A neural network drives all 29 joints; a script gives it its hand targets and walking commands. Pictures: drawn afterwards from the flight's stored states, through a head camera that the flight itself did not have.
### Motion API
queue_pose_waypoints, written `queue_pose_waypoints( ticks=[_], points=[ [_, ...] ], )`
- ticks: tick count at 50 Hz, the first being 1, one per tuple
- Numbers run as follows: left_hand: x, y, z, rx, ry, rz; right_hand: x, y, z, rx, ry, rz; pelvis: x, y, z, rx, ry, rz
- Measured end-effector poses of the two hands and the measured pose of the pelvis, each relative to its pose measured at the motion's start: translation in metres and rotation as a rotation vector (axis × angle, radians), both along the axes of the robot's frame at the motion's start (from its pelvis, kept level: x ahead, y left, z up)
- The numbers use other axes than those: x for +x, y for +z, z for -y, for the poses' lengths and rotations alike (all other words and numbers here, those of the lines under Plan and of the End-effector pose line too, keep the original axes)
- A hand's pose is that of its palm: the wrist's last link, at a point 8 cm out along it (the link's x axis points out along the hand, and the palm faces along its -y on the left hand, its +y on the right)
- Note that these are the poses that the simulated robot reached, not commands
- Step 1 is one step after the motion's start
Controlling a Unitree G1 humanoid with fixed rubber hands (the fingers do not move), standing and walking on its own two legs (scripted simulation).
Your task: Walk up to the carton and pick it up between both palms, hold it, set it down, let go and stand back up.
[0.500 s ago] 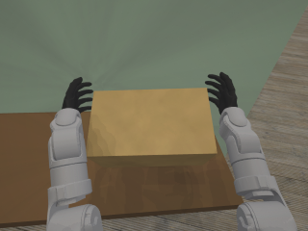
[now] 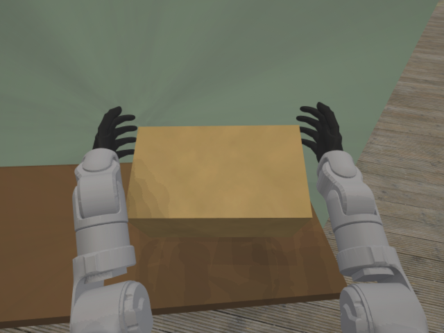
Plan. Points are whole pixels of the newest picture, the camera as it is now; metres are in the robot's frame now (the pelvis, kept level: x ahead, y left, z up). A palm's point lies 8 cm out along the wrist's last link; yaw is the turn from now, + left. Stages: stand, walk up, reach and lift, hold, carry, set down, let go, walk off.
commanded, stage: hold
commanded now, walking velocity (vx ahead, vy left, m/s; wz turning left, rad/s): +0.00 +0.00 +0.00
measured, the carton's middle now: (219, 185) +0.36 +0.01 +0.10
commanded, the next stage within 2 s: none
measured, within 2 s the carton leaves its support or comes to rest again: neither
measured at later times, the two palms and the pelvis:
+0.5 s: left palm (105, 156) +0.35 +0.20 +0.18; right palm (323, 150) +0.36 -0.17 +0.19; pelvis +0.01 +0.01 +0.00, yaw +0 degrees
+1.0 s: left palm (107, 154) +0.35 +0.20 +0.18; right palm (328, 148) +0.35 -0.18 +0.19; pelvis +0.00 +0.00 +0.00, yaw +0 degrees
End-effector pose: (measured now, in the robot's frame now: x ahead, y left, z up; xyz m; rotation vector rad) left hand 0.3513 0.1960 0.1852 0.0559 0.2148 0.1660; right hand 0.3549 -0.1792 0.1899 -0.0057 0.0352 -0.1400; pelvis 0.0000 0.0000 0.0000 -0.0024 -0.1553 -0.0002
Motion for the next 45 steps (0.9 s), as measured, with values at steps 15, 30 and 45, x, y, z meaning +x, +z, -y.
queue_pose_waypoints(
  ticks=[15,30,45],
  points=[
    [0.004,-0.004,-0.004,-0.003,-0.008,0.017,0.002,0.001,-0.005,-0.006,-0.015,0.016,0.006,0.0,-0.006,-0.003,0.003,-0.003],
    [-0.003,-0.007,-0.007,0.007,0.007,0.023,0.0,-0.001,-0.008,-0.003,0.003,0.023,0.006,0.0,-0.004,-0.005,0.006,0.008],
    [-0.002,-0.003,0.002,0.002,-0.007,0.011,-0.002,0.003,0.001,0.001,-0.016,0.018,0.002,0.0,-0.001,-0.002,0.006,0.006]
  ],
)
